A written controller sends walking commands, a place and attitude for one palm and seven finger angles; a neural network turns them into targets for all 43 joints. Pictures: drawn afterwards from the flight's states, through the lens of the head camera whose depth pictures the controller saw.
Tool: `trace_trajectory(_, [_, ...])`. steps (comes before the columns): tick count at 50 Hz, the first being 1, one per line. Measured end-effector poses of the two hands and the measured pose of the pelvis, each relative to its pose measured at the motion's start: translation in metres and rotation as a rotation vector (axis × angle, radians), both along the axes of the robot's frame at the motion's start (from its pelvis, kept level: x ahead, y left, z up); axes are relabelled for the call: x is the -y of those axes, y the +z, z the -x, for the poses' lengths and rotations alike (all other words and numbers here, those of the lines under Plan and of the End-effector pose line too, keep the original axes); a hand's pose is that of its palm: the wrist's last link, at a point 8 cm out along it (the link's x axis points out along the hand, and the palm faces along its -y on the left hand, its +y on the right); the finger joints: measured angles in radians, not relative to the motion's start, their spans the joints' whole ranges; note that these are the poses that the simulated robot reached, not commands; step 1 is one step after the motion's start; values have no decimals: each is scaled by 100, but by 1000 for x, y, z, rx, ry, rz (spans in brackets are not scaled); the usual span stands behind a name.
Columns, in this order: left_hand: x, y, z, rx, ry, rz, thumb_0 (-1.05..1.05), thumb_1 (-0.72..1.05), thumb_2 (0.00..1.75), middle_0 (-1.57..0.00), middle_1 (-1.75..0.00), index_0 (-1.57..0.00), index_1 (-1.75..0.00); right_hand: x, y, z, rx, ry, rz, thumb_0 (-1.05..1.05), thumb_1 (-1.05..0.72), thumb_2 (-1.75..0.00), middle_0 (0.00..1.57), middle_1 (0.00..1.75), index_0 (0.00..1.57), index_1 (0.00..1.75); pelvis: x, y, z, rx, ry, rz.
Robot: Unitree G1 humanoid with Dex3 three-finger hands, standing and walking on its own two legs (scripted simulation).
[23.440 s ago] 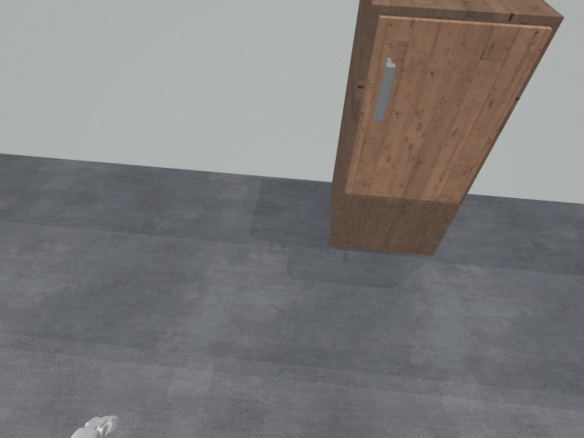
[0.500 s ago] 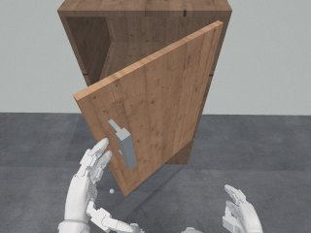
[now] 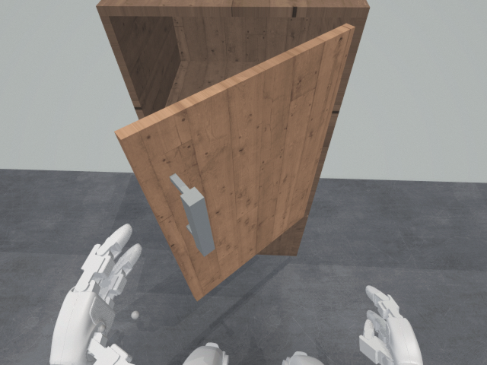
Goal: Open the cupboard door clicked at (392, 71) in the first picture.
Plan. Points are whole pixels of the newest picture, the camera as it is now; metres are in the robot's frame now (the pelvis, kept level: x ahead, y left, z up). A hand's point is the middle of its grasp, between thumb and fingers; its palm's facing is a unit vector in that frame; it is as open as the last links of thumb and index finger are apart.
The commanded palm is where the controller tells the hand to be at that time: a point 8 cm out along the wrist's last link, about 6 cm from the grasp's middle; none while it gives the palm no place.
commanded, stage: draw the hand back to the body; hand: left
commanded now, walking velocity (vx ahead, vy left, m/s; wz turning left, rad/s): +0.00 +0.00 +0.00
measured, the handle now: (192, 216) +0.32 +0.11 +0.08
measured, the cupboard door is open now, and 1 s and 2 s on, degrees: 42 42 42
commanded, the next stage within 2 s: step back with the hand held close in 1.56 s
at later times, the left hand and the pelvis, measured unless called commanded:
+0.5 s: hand (80, 290) +0.19 +0.20 +0.14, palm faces +0.03 -1.00 -0.09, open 16.1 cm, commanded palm +0.15 +0.26 +0.16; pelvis +0.01 +0.02 +0.03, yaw +0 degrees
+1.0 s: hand (1, 227) +0.23 +0.27 +0.21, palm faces +0.37 -0.84 -0.40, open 11.3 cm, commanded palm +0.17 +0.32 +0.23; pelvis +0.03 +0.03 +0.08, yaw -1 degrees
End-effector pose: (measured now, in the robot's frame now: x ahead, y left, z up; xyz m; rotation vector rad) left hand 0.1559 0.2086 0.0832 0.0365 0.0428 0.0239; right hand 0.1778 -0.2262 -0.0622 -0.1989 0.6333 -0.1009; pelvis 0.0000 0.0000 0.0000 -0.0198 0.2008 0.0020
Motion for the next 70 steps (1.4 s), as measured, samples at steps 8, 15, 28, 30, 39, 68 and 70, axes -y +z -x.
trace_trajectory(8, [-8, 21, -6, 53, -40, -44, -1, -50, 30, -15, -30, -15, -30, -7, 6, 6, 11, -15, -6, 1, -90, -90, 20, 30, 20, 30, -5, 5, 3, 26, -4, 6])
trace_trajectory(15, [-26, 42, -7, 48, 2, -31, -1, -50, 30, -15, -30, -15, -30, -18, 22, 6, 45, -28, -25, 1, -90, -90, 20, 30, 20, 30, -13, 18, -2, 61, -7, 11])
trace_trajectory(28, [-55, 74, -10, 33, 85, -181, -1, -42, 34, -16, -31, -16, -30, -32, 47, -9, 79, 12, 14, 1, -90, -90, 20, 30, 20, 30, -23, 36, -11, 119, -5, 15])
trace_trajectory(30, [-61, 81, -11, 18, 143, -238, -1, -37, 36, -16, -31, -16, -30, -35, 51, -11, 72, 10, 16, 1, -90, -90, 20, 30, 20, 30, -25, 42, -13, 130, -5, 14])
trace_trajectory(39, [-81, 107, -13, -1, 268, -354, 0, -9, 48, -17, -31, -17, -30, -48, 58, -17, 30, 28, 7, 1, -90, -90, 20, 30, 20, 30, -33, 61, -24, 184, -11, 5])
trace_trajectory(68, [-106, 168, -36, 158, 408, -425, 1, 82, 87, -20, -31, -20, -30, -26, 69, -33, -34, 34, 13, 1, -90, -90, 20, 30, 20, 30, -20, 83, -34, 271, -28, -9])
trace_trajectory(70, [-102, 163, -35, 135, 398, -416, 2, 85, 88, -20, -31, -20, -30, -23, 69, -31, -42, 29, 16, 1, -90, -90, 20, 30, 20, 30, -18, 84, -34, 273, -29, -9])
